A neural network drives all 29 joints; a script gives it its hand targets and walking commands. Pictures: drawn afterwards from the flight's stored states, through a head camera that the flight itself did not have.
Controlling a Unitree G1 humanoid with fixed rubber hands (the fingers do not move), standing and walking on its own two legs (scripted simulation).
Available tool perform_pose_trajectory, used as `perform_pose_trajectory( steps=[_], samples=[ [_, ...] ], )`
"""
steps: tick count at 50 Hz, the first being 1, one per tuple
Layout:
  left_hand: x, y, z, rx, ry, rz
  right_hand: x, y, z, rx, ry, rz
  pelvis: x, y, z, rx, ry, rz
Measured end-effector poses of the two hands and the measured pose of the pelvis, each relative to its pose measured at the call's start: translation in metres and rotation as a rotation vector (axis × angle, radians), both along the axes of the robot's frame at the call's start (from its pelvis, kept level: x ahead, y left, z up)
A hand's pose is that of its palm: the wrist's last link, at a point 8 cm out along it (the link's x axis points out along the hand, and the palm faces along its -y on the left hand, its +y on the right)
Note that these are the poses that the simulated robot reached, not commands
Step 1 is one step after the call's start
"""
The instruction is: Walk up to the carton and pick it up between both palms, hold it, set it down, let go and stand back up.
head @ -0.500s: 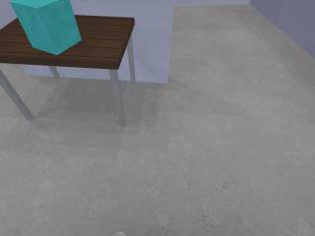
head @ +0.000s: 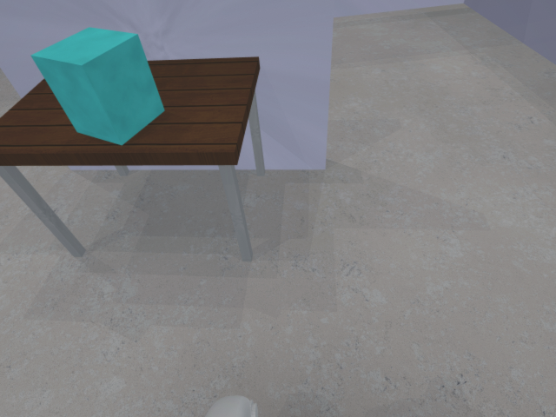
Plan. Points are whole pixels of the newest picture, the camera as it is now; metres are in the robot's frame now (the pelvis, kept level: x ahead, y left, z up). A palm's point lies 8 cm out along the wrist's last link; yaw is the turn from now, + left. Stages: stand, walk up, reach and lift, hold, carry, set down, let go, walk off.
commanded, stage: walk up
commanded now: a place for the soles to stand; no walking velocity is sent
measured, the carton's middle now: (105, 86) +1.04 +0.55 +0.00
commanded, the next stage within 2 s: none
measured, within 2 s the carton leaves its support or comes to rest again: neither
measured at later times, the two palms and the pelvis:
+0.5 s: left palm (54, 332) +0.30 +0.42 -0.09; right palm (354, 360) +0.24 -0.11 -0.10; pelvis +0.18 +0.16 +0.00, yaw -1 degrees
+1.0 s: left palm out of the picture +0.33 +0.60 -0.10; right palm (261, 247) +0.48 +0.05 -0.10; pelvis +0.32 +0.30 -0.01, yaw +2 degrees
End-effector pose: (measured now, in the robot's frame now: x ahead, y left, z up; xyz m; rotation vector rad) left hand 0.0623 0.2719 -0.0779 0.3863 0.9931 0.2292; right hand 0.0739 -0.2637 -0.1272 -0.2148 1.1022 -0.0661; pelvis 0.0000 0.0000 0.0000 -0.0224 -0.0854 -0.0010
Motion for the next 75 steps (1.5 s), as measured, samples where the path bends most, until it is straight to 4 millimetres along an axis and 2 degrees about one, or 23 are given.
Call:
perform_pose_trajectory(
  steps=[3, 7, 10, 12, 14, 16, 20, 23, 27, 30, 32, 35, 41, 46, 49, 51, 53, 56, 61, 66, 68, 70, 75],
  samples=[
    [-0.009, 0.026, 0.004, 0.009, 0.064, 0.038, 0.053, 0.023, 0.014, 0.009, -0.061, 0.054, 0.021, 0.018, 0.006, -0.003, 0.009, 0.012],
    [-0.010, 0.065, -0.001, 0.000, 0.130, 0.086, 0.123, 0.066, 0.026, 0.021, -0.132, 0.126, 0.050, 0.048, 0.006, -0.012, 0.022, 0.027],
    [0.004, 0.099, -0.016, -0.016, 0.159, 0.112, 0.169, 0.103, 0.028, 0.020, -0.185, 0.161, 0.078, 0.078, -0.004, -0.017, 0.032, 0.031],
    [0.022, 0.122, -0.031, -0.029, 0.171, 0.111, 0.191, 0.124, 0.025, 0.005, -0.224, 0.155, 0.096, 0.100, -0.016, -0.003, 0.033, 0.035],
    [0.048, 0.138, -0.042, -0.050, 0.161, 0.108, 0.199, 0.140, 0.022, -0.010, -0.234, 0.130, 0.110, 0.116, -0.021, -0.001, 0.029, 0.037],
    [0.083, 0.147, -0.044, -0.066, 0.122, 0.082, 0.196, 0.149, 0.022, -0.025, -0.211, 0.082, 0.122, 0.128, -0.020, -0.002, 0.025, 0.032],
    [0.159, 0.150, -0.033, -0.094, 0.004, -0.011, 0.181, 0.154, 0.027, -0.059, -0.153, -0.013, 0.147, 0.145, -0.011, 0.011, 0.012, 0.008],
    [0.207, 0.148, -0.020, -0.108, -0.061, -0.066, 0.173, 0.156, 0.029, -0.071, -0.119, -0.060, 0.165, 0.156, -0.005, 0.018, 0.010, -0.005],
    [0.259, 0.144, -0.005, -0.116, -0.108, -0.123, 0.169, 0.162, 0.025, -0.066, -0.073, -0.095, 0.188, 0.167, 0.001, 0.028, 0.015, -0.023],
    [0.288, 0.144, 0.001, -0.099, -0.138, -0.159, 0.173, 0.166, 0.012, -0.048, -0.031, -0.097, 0.207, 0.172, -0.003, 0.031, 0.019, -0.031],
    [0.298, 0.151, 0.000, -0.072, -0.150, -0.163, 0.182, 0.172, 0.001, -0.034, 0.000, -0.077, 0.219, 0.176, -0.009, 0.012, 0.014, -0.026],
    [0.294, 0.175, 0.002, -0.026, -0.130, -0.096, 0.205, 0.185, -0.007, -0.016, 0.040, -0.026, 0.235, 0.186, -0.010, 0.002, 0.004, 0.000],
    [0.264, 0.230, 0.008, 0.031, -0.003, 0.014, 0.285, 0.222, 0.007, 0.000, -0.032, 0.067, 0.265, 0.220, 0.001, -0.008, 0.007, 0.020],
    [0.254, 0.280, 0.002, 0.030, 0.079, 0.063, 0.354, 0.271, 0.023, 0.008, -0.118, 0.129, 0.292, 0.261, 0.002, -0.013, 0.020, 0.029],
    [0.263, 0.317, -0.012, 0.012, 0.107, 0.084, 0.391, 0.307, 0.027, -0.001, -0.174, 0.150, 0.314, 0.293, -0.006, -0.016, 0.028, 0.028],
    [0.278, 0.342, -0.028, -0.002, 0.121, 0.080, 0.408, 0.328, 0.027, -0.016, -0.215, 0.138, 0.328, 0.315, -0.016, 0.001, 0.025, 0.024],
    [0.299, 0.359, -0.039, -0.025, 0.119, 0.078, 0.411, 0.345, 0.025, -0.031, -0.228, 0.112, 0.339, 0.332, -0.021, 0.002, 0.023, 0.017],
    [0.347, 0.368, -0.041, -0.053, 0.069, 0.034, 0.398, 0.360, 0.025, -0.053, -0.177, 0.037, 0.354, 0.349, -0.018, 0.001, 0.020, 0.000],
    [0.425, 0.363, -0.024, -0.099, -0.040, -0.072, 0.374, 0.370, 0.029, -0.077, -0.088, -0.079, 0.380, 0.370, -0.005, 0.014, 0.019, -0.026],
    [0.482, 0.354, -0.007, -0.120, -0.111, -0.143, 0.368, 0.382, 0.019, -0.063, -0.021, -0.114, 0.405, 0.386, -0.001, 0.024, 0.028, -0.044],
    [0.496, 0.357, -0.005, -0.101, -0.136, -0.164, 0.373, 0.388, 0.007, -0.046, 0.002, -0.101, 0.415, 0.391, -0.007, 0.019, 0.028, -0.046],
    [0.499, 0.369, -0.004, -0.073, -0.135, -0.150, 0.382, 0.398, -0.002, -0.027, 0.030, -0.080, 0.423, 0.398, -0.009, 0.007, 0.019, -0.033],
    [0.476, 0.419, 0.005, 0.005, -0.050, -0.040, 0.430, 0.426, -0.001, -0.003, 0.027, -0.008, 0.443, 0.424, -0.002, -0.001, 0.007, -0.010]
  ],
)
